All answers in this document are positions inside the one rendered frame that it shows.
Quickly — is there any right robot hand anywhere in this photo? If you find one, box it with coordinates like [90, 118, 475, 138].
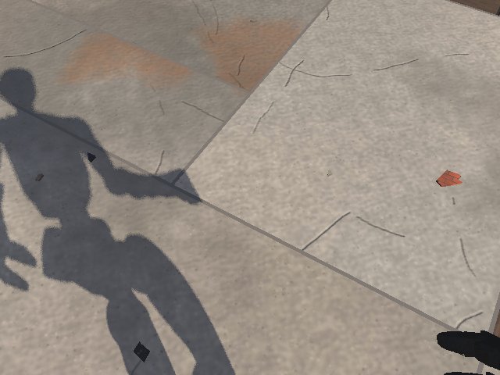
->
[437, 330, 500, 375]

